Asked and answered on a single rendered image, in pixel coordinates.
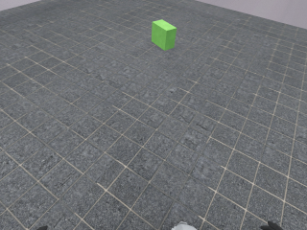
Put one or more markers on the carton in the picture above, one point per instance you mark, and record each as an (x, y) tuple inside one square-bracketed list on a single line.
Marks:
[(163, 34)]

